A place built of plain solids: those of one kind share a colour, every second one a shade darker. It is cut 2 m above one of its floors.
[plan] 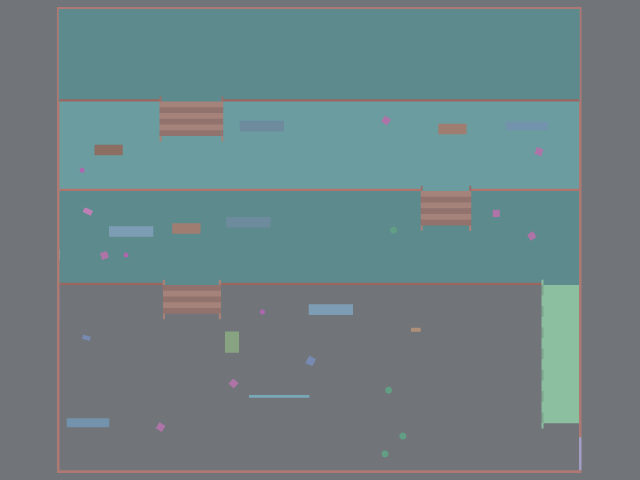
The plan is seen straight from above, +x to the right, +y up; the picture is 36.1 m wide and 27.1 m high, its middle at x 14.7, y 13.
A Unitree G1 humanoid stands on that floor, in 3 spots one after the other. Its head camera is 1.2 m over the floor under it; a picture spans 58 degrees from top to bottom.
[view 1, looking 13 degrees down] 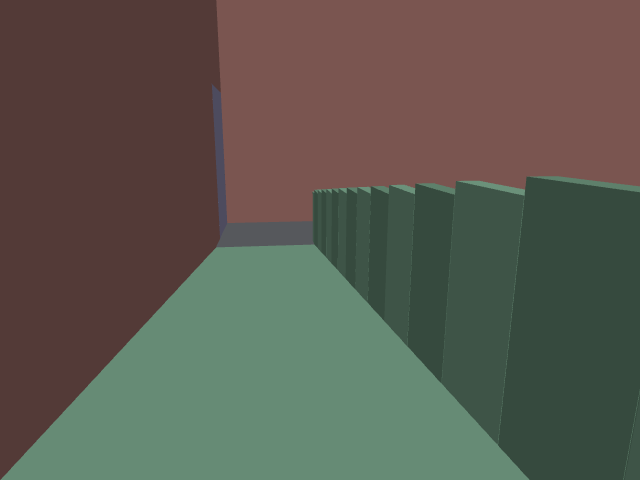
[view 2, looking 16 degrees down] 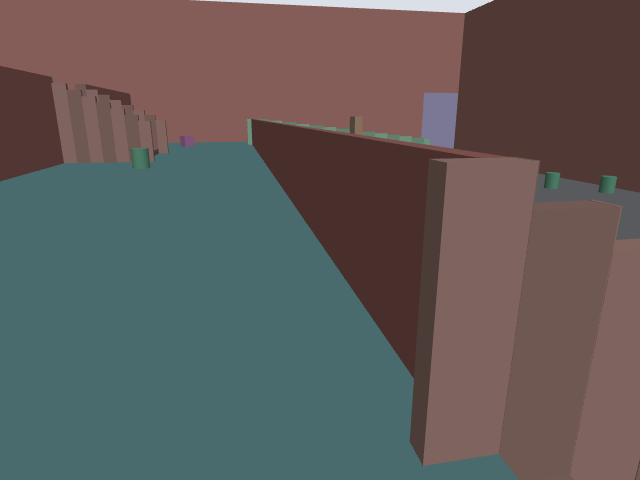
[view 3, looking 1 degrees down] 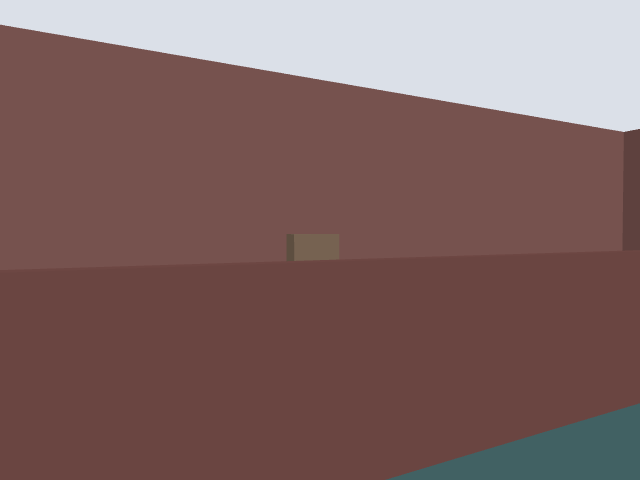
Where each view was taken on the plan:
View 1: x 28.27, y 11.36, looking -97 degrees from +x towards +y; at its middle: ramp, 8.00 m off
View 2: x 7.82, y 11.36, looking -11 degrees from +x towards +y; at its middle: edge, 4.26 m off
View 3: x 22.16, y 12.31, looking -116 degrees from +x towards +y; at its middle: pylon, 4.75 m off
